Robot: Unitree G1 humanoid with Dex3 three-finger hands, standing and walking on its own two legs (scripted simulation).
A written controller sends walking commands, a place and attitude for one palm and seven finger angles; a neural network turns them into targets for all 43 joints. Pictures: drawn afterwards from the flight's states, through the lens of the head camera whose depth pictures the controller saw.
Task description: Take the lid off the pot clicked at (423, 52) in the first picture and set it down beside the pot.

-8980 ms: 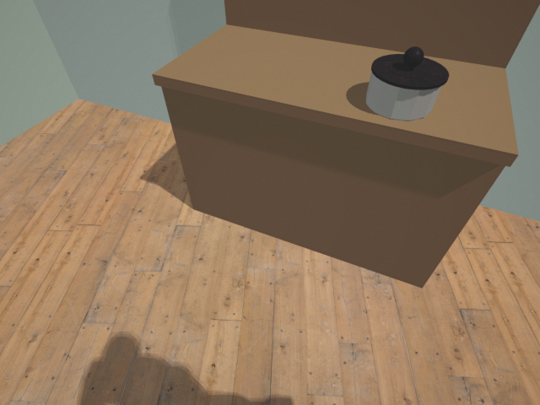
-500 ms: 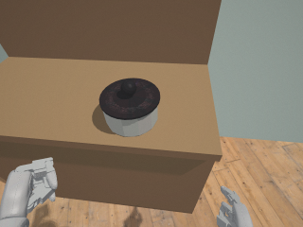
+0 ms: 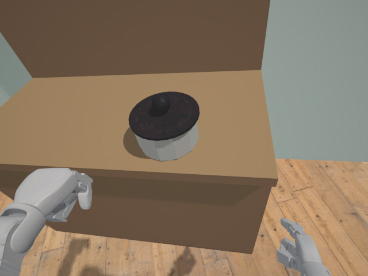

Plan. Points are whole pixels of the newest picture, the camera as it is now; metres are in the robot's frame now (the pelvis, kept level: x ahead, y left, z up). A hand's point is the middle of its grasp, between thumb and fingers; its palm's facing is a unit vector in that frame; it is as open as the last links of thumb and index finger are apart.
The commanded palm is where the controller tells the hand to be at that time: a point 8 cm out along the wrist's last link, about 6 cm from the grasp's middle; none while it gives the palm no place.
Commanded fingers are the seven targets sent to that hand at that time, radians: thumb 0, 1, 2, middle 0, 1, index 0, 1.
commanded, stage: reach forward and open the fingers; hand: left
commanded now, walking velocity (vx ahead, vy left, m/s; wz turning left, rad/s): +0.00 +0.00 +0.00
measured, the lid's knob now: (161, 103) +0.53 +0.13 +0.10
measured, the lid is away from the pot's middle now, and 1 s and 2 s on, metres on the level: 0.00 0.00 0.00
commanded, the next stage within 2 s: move the open hand above the knob in 0.64 s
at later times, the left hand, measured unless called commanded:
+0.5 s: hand (68, 167) +0.26 +0.25 +0.16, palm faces -0.10 +0.02 -0.99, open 9.6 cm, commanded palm +0.24 +0.24 +0.23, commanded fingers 0.00 -0.34 1.49 -0.83 -0.08 -0.83 -0.08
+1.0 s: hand (83, 136) +0.32 +0.23 +0.19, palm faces -0.12 +0.02 -0.99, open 10.2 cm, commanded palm +0.30 +0.23 +0.25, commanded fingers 0.00 -0.35 1.54 -0.84 -0.08 -0.84 -0.08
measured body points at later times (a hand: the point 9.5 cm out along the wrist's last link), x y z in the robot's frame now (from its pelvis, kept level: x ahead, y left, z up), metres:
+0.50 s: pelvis -0.02 +0.00 +0.00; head -0.03 -0.06 +0.45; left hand +0.26 +0.24 +0.22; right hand +0.19 -0.22 -0.10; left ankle +0.01 +0.11 -0.74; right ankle -0.01 -0.12 -0.74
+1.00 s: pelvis -0.02 +0.00 +0.00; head -0.02 -0.06 +0.44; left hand +0.32 +0.23 +0.24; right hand +0.18 -0.22 -0.11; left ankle +0.01 +0.11 -0.74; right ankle -0.01 -0.12 -0.74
